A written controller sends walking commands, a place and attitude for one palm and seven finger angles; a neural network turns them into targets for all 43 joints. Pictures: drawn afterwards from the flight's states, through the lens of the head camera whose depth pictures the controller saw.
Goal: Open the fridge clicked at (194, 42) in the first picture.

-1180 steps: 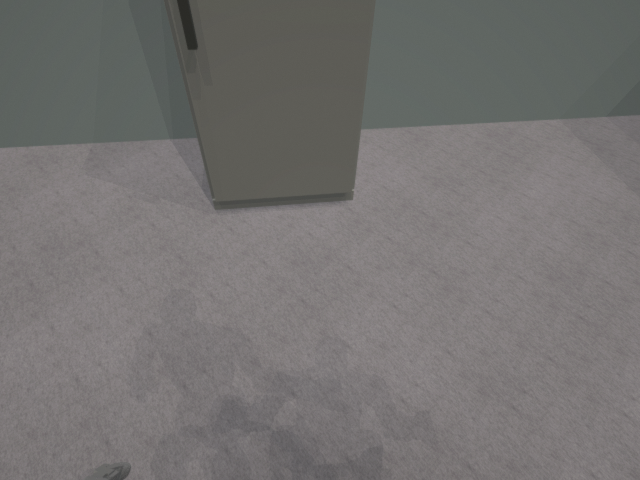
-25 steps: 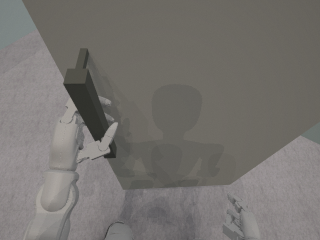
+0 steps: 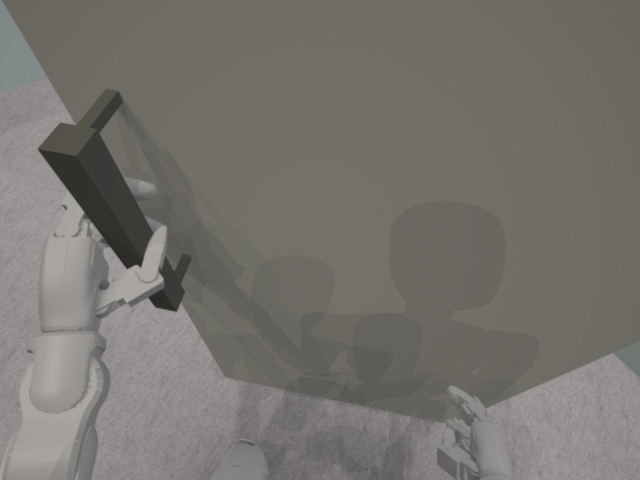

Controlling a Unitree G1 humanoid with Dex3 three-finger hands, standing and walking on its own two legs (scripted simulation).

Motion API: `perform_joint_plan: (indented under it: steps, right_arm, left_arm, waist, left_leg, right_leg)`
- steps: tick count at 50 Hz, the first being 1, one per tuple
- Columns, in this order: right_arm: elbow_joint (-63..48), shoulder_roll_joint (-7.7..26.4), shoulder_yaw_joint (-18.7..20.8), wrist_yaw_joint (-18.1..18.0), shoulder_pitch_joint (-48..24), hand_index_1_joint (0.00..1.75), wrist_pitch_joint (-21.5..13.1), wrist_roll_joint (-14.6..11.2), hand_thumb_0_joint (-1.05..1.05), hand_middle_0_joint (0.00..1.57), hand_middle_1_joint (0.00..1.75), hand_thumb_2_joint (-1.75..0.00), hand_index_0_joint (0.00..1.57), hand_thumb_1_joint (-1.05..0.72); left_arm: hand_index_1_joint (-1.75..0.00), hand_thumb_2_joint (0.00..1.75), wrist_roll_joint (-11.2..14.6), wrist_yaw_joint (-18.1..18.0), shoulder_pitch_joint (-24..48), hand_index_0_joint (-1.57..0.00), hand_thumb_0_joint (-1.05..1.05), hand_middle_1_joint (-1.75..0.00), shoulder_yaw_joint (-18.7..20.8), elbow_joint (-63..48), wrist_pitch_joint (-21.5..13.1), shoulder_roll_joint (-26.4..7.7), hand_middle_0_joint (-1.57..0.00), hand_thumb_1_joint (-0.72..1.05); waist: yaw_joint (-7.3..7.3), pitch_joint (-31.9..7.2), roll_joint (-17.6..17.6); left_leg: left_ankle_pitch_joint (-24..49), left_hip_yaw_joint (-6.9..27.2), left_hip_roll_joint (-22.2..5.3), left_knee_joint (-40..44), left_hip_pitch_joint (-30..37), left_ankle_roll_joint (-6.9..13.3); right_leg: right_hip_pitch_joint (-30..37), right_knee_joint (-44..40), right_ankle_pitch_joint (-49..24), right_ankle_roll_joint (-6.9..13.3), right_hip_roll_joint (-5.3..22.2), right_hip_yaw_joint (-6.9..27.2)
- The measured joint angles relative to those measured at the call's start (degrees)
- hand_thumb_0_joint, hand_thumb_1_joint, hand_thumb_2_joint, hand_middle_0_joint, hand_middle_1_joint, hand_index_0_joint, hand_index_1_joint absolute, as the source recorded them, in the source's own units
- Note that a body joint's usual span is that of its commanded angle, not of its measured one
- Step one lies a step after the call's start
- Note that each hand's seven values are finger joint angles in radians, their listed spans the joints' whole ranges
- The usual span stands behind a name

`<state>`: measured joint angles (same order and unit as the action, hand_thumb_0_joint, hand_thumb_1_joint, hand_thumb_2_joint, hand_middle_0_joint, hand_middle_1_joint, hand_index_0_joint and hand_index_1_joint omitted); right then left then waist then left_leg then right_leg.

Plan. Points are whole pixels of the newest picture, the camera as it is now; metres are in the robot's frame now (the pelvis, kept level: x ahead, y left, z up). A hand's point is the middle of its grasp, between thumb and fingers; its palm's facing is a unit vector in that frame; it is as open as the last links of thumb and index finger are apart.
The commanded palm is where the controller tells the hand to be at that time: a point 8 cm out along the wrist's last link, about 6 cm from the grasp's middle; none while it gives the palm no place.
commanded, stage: walk backward, drawing the door open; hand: left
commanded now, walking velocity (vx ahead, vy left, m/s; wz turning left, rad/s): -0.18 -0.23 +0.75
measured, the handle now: (145, 222) +0.33 +0.22 +0.14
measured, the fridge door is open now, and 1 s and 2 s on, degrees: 44 62 56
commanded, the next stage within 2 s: stop walking and hold the door back in 0.62 s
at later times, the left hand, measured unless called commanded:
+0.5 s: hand (127, 358) +0.20 +0.19 +0.14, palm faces +0.62 -0.72 -0.31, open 7.0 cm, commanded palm +0.14 +0.20 +0.15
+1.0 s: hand (121, 458) +0.13 +0.17 +0.14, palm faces +0.63 -0.77 -0.11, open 6.1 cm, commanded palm +0.11 +0.20 +0.13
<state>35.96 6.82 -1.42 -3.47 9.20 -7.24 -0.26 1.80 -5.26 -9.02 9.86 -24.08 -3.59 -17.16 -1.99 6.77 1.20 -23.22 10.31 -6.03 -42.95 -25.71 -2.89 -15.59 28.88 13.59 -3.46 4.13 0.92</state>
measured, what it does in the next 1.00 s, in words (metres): steps to the right, turning left: left foot, then right foot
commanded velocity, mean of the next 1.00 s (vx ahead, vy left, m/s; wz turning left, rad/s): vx -0.10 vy -0.09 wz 0.37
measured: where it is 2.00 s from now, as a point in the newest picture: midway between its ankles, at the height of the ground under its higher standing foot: outside the picture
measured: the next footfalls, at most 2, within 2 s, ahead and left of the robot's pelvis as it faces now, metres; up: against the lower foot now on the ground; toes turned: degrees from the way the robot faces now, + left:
left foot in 0.16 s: +0.04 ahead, +0.06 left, +0.00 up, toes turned +15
right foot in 0.50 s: +0.12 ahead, -0.27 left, +0.00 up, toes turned +17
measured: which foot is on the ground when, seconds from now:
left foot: up 0.00-0.14, down 0.16-0.50, up 0.52-0.78, down 0.80-1.00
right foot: down 0.00-0.16, up 0.18-0.48, down 0.50-0.80, up 0.82-1.00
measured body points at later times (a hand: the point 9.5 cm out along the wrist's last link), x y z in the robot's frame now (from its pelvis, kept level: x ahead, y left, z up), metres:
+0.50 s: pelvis +0.02 -0.14 +0.01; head +0.06 -0.11 +0.45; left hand +0.16 +0.22 +0.16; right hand +0.21 -0.28 -0.09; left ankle +0.00 +0.05 -0.72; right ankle +0.08 -0.28 -0.72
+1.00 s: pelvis -0.08 -0.15 +0.02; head -0.09 -0.11 +0.47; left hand +0.09 +0.20 +0.15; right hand +0.17 -0.26 -0.06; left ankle -0.05 -0.09 -0.72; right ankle +0.01 -0.30 -0.64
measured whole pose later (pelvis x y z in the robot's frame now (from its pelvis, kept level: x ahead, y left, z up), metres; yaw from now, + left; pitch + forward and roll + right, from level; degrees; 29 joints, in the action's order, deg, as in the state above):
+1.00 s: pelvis -0.08 -0.15 +0.02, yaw +30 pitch -4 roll -5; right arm 40.4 9.3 -3.0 -5.0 10.0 -5.7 -0.9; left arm 1.0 -7.1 12.4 1.6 5.5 -6.0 -14.2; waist -2.1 6.1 0.3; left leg -9.7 -0.3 1.3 -27.5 -14.3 5.5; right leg -23.8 58.5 20.0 -2.7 0.1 -0.4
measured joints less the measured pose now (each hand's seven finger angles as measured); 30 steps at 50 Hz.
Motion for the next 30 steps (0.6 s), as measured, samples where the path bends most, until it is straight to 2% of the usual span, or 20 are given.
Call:
perform_joint_plan:
  steps: [1,2,4,6,7,8,9,10,12,14,17,19,23,24,25,26,27,28,30]
  right_arm:
    - [1.09,1.09,0.44,-0.33,-1.41,0.3,0.25,0.14,0.02,0.21,0.31,-0.89,0.2,-0.9]
    - [1.8,1.98,0.95,-0.39,-2.22,0.3,0.74,0.43,0.02,0.21,0.31,-0.89,0.2,-0.9]
    - [2.08,3.06,1.81,-0.69,-2.77,0.3,1.61,0.25,0.02,0.21,0.3,-0.89,0.2,-0.9]
    - [1.25,3.74,2.23,-1.68,-2.44,0.3,1.95,0.07,0.02,0.21,0.3,-0.89,0.2,-0.9]
    - [0.46,4.24,2.35,-2.06,-2.12,0.3,1.96,0.04,0.02,0.21,0.3,-0.89,0.2,-0.9]
    - [-0.69,5.03,2.47,-2.31,-1.8,0.3,1.84,0.1,0.02,0.21,0.3,-0.89,0.2,-0.9]
    - [-1.43,5.25,2.89,-2.46,-1.44,0.3,1.29,0.5,0.02,0.21,0.3,-0.89,0.2,-0.9]
    - [-1.11,4.53,3.24,-2.45,-1.39,0.31,0.74,0.76,0.02,0.2,0.3,-0.89,0.21,-0.9]
    - [0.25,2.79,2.75,-1.7,-1.33,0.31,1.06,0.58,0.02,0.2,0.3,-0.89,0.22,-0.91]
    - [1.02,1.52,1.8,-0.99,-0.41,0.31,0.9,0.64,0.02,0.2,0.3,-0.89,0.22,-0.91]
    - [0.79,1.14,0.97,-0.39,1.51,0.31,0.06,0.61,0.02,0.21,0.3,-0.89,0.21,-0.9]
    - [0.45,1.2,0.55,-0.47,2.47,0.3,-0.42,0.46,0.02,0.21,0.3,-0.89,0.21,-0.9]
    - [-1.08,1.52,-1.26,-0.59,5.85,0.32,-2.17,0.85,0.01,0.21,0.3,-0.89,0.25,-0.9]
    - [-1.31,1.49,-1.66,-0.46,6.72,0.32,-2.38,0.79,0.01,0.21,0.3,-0.89,0.26,-0.9]
    - [-1.66,1.17,-2.18,-0.17,7.61,0.33,-2.76,0.86,0.01,0.21,0.3,-0.89,0.27,-0.9]
    - [-1.72,1.85,-2.74,0.34,7.72,0.35,-3.32,1.05,0.01,0.21,0.3,-0.89,0.3,-0.9]
    - [-0.69,2.86,-2.69,0.22,6.59,0.36,-2.92,1.13,0.01,0.21,0.3,-0.89,0.32,-0.9]
    - [0.64,3.69,-2.31,-0.03,5.37,0.36,-2.23,1.44,0.01,0.21,0.3,-0.89,0.33,-0.9]
    - [2.64,4.92,-1.03,-0.24,3.44,0.35,-1.05,1.51,0.02,0.21,0.3,-0.89,0.32,-0.9]
  left_arm:
    - [-1.34,0.81,-0.16,-0.25,-0.09,-0.24,-0.03,-1.4,0.83,0.39,-0.48,1.27,-0.46,0.58]
    - [-1.34,0.81,-0.23,-0.34,-0.57,-0.26,-0.03,-1.4,1.23,0.49,-0.5,1.91,-0.46,0.58]
    - [-1.35,0.8,0.26,0.02,-2.03,-0.28,-0.03,-1.4,1.77,-0.04,-0.28,1.72,-0.46,0.57]
    - [-1.36,0.79,0.61,0.44,-3.06,-0.3,-0.03,-1.4,1.77,-1.24,-0.37,0.76,-0.46,0.57]
    - [-1.36,0.79,0.9,0.65,-3.4,-0.31,-0.03,-1.4,1.66,-2.03,-0.49,0.32,-0.46,0.57]
    - [-1.36,0.79,1.24,0.75,-3.84,-0.31,-0.03,-1.4,1.68,-3.13,-0.59,0.05,-0.46,0.57]
    - [-1.36,0.78,1.5,0.79,-3.52,-0.3,-0.04,-1.4,1.72,-3.68,-0.9,-0.43,-0.46,0.57]
    - [-1.37,0.78,1.22,0.85,-2.4,-0.3,-0.04,-1.4,1.83,-3.29,-1.41,-1.1,-0.46,0.57]
    - [-1.37,0.79,0.25,1.0,-0.79,-0.3,-0.04,-1.4,1.94,-1.48,-2.36,-1.69,-0.46,0.57]
    - [-1.37,0.79,-0.27,0.98,0.07,-0.31,-0.04,-1.4,1.76,-0.03,-1.67,-1.69,-0.46,0.57]
    - [-1.36,0.78,-0.1,0.48,0.59,-0.32,-0.04,-1.4,1.23,2.4,-0.81,-1.05,-0.46,0.57]
    - [-1.36,0.77,0.66,0.12,0.23,-0.32,-0.05,-1.4,1.5,4.03,-0.48,-0.82,-0.46,0.57]
    - [-1.37,0.77,2.16,-0.78,-1.11,-0.31,-0.08,-1.4,4.13,7.16,-0.06,-1.81,-0.46,0.54]
    - [-1.37,0.77,2.42,-0.95,-1.41,-0.3,-0.09,-1.4,5.32,7.59,0.16,-2.53,-0.46,0.53]
    - [-1.37,0.77,2.69,-1.11,-1.81,-0.29,-0.11,-1.4,7.03,7.46,0.45,-4.07,-0.46,0.51]
    - [-1.37,0.77,2.5,-1.26,-1.87,-0.28,-0.12,-1.4,8.82,7.84,0.02,-4.22,-0.46,0.49]
    - [-1.37,0.77,2.03,-1.62,-1.89,-0.28,-0.13,-1.4,9.92,8.38,-0.42,-3.42,-0.46,0.49]
    - [-1.37,0.77,1.78,-1.88,-2.07,-0.29,-0.13,-1.4,10.57,8.95,-0.68,-2.77,-0.46,0.49]
    - [-1.38,0.76,1.77,-1.95,-2.75,-0.29,-0.13,-1.4,11.24,10.04,-1.48,-2.3,-0.46,0.49]
  waist:
    - [0.48,0.62,-1.18]
    - [1.15,0.82,-1.63]
    - [2.51,1.04,-0.94]
    - [3.68,1.23,0.52]
    - [4.15,1.22,0.85]
    - [4.16,1.08,0.29]
    - [4.09,1.43,-0.24]
    - [3.75,2.81,0.44]
    - [3.12,4.76,1.45]
    - [3.07,5.1,1.23]
    - [2.51,4.44,-0.89]
    - [1.86,3.47,-2.17]
    - [1.01,1.02,-3.52]
    - [0.92,0.28,-3.11]
    - [0.7,-0.76,-0.89]
    - [0.31,-0.95,-0.33]
    - [0.54,-0.41,-0.97]
    - [0.96,-0.15,-1.24]
    - [2.25,0.17,-0.97]
  left_leg:
    - [-4.3,-0.35,0.52,-8.47,-2.41,0.66]
    - [-6.91,-2.19,1.36,-14.19,-3.98,0.95]
    - [-9.76,-8.36,2.68,-18.87,-4.53,0.75]
    - [-7.91,-14.27,3.81,-13.44,-1.94,0.55]
    - [-3.74,-16.4,4.49,-6.97,0.43,0.47]
    - [4.39,-17.25,4.66,0.94,3.55,0.98]
    - [6.48,-16.65,4.41,3.75,4.6,4.03]
    - [5.89,-15.94,4.4,3.2,4.85,5.53]
    - [5.48,-13.89,3.81,4.92,6.68,5.53]
    - [7.87,-10.94,2.7,9.3,8.4,3.97]
    - [11.64,-7.1,0.91,14.6,9.8,1.99]
    - [12.62,-5.63,0.2,16.13,10.13,0.97]
    - [12.06,-3.29,-0.58,14.94,9.1,-1.02]
    - [11.16,-2.92,-0.28,13.15,8.11,-1.28]
    - [8.08,-3.59,1.21,9.8,6.34,-0.88]
    - [2.2,-3.4,2.02,3.56,3.82,-0.41]
    - [-2.63,-2.45,3.07,-4.22,1.36,0.12]
    - [-5.26,-2.79,4.34,-11.23,-0.86,0.36]
    - [-7.14,-5.81,6.39,-22.2,-4.02,-0.1]
  right_leg:
    - [-0.46,2.63,1.27,-0.54,-0.42,-0.98]
    - [-0.44,4.12,3.08,-0.8,-0.14,-1.98]
    - [0.41,4.9,5.37,-0.69,1.33,-3.9]
    - [0.84,5.61,6.25,-0.16,2.89,-6.11]
    - [0.02,7.6,6.59,0.25,3.5,-7.52]
    - [-2.35,12.23,6.72,0.59,3.48,-8.62]
    - [-5.45,19.46,10.78,0.05,2.47,-8.03]
    - [-7.95,26.7,14.71,-0.27,1.12,-5.87]
    - [-11.48,36.01,17.59,-0.53,-2.1,-3.11]
    - [-13.83,38.05,15.53,-0.83,-3.76,-2.97]
    - [-14.06,30.9,9.71,-0.87,-3.69,-3.13]
    - [-12.43,25.32,8.74,-0.78,-3.31,-2.5]
    - [-5.18,12.82,8.51,-0.94,-3.6,-2.49]
    - [-2.31,7.38,5.19,-1.01,-3.39,-2.77]
    - [0.2,1.7,-0.32,-0.33,-1.78,-2.06]
    - [-0.57,2.0,-1.48,0.65,-1.51,-1.6]
    - [-1.52,4.13,-0.23,1.26,-1.87,-1.68]
    - [-1.95,5.11,0.99,1.61,-1.8,-1.74]
    - [-1.49,4.28,1.37,1.76,-0.9,-2.16]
